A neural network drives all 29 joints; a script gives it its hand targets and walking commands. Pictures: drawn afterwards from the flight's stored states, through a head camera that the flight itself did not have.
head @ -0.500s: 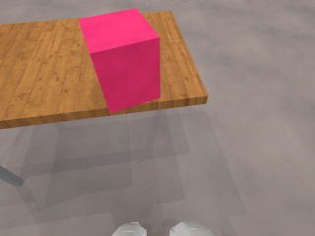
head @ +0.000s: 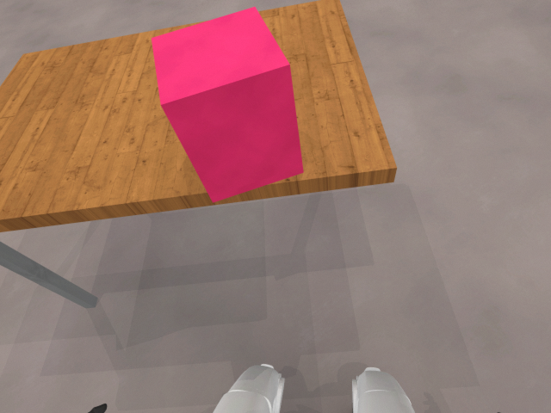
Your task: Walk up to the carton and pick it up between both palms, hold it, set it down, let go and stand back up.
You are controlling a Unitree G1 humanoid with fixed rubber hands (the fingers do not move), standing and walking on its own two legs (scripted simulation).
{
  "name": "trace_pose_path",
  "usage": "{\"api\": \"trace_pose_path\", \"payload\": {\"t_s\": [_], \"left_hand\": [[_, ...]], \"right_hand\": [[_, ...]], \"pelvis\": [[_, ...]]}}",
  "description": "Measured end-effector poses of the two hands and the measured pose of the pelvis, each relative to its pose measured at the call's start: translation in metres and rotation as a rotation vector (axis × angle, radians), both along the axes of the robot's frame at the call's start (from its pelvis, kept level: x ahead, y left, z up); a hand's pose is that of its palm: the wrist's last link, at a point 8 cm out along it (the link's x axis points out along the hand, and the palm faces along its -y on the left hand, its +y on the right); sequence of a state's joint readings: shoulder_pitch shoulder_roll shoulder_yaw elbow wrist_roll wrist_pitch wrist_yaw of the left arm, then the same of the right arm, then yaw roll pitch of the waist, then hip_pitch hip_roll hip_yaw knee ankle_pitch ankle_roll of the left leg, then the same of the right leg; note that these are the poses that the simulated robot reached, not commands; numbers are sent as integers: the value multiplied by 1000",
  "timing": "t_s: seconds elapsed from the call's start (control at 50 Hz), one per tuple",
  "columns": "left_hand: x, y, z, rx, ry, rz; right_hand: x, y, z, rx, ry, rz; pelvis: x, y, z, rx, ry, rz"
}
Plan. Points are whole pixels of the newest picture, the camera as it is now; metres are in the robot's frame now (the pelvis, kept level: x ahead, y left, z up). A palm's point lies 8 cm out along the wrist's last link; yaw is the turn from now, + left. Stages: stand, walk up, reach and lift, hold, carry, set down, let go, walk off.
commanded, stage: walk up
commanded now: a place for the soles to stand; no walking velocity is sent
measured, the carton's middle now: (232, 110) +0.63 +0.10 +0.05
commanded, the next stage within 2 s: none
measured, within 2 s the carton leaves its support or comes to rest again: neither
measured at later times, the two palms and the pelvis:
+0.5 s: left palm out of the picture +0.02 +0.47 -0.11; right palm out of the picture +0.02 -0.18 -0.11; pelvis -0.04 +0.14 -0.01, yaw +3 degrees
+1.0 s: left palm out of the picture +0.01 +0.34 -0.09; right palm out of the picture +0.07 -0.27 -0.13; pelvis -0.03 +0.02 +0.00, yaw +6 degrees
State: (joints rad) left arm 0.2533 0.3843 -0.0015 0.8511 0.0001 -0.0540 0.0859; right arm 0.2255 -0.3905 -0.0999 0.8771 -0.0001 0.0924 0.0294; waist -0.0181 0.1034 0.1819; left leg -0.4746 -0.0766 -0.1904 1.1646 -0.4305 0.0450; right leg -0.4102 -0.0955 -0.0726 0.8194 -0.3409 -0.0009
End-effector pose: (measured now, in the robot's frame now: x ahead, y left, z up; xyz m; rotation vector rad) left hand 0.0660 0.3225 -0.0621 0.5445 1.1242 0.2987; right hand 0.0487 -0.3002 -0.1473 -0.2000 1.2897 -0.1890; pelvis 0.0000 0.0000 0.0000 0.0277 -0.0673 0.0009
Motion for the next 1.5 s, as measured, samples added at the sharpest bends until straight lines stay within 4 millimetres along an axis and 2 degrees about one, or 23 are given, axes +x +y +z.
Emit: {"api": "trace_pose_path", "payload": {"t_s": [0.1,0.2,0.24,0.28,0.42,0.54,0.62,0.7,0.82,0.94,1.02,1.1,1.18,1.3,1.4,1.5], "left_hand": [[-11,29,-15,-28,-18,17],[-28,76,-41,-56,-38,34],[-33,97,-55,-59,-28,36],[-37,110,-63,-68,1,35],[-41,135,-51,-86,26,28],[-46,145,-46,-92,83,21],[-43,140,-48,-96,83,16],[-41,123,-50,-105,71,22],[-44,85,-46,-94,56,48],[-53,36,-36,-100,11,91],[-56,11,-26,-110,-4,111],[-56,-4,-16,-120,-10,116],[-54,-10,-7,-126,-22,122],[-48,-5,-6,-139,-44,122],[-46,8,-12,-156,-67,130],[-45,30,-23,-187,-78,128]], "right_hand": [[1,26,3,-25,-14,19],[2,63,4,-57,-34,53],[-4,77,0,-77,-47,54],[-14,91,2,-86,-50,36],[-27,112,27,-149,-34,27],[-26,117,39,-179,-60,43],[-20,110,42,-188,-79,63],[-12,94,43,-197,-100,74],[0,62,32,-166,-120,93],[17,34,22,-110,-137,135],[20,23,22,-69,-129,148],[17,16,26,-46,-102,149],[15,12,35,-46,-82,150],[19,16,44,-63,-92,149],[27,30,48,-80,-114,158],[30,50,54,-104,-131,165]], "pelvis": [[-7,29,-7,-29,-15,19],[-18,72,-23,-69,-31,59],[-24,90,-33,-64,-47,64],[-28,104,-34,-54,-58,50],[-38,130,-15,-65,-20,61],[-38,135,-7,-61,11,52],[-36,127,-7,-52,13,53],[-33,111,-8,-37,13,63],[-30,76,-12,0,14,83],[-28,36,-9,35,14,102],[-28,21,-1,58,26,107],[-28,12,9,67,35,111],[-25,8,18,63,37,119],[-21,13,22,44,36,122],[-19,28,20,14,26,131],[-19,51,15,-20,21,134]]}}
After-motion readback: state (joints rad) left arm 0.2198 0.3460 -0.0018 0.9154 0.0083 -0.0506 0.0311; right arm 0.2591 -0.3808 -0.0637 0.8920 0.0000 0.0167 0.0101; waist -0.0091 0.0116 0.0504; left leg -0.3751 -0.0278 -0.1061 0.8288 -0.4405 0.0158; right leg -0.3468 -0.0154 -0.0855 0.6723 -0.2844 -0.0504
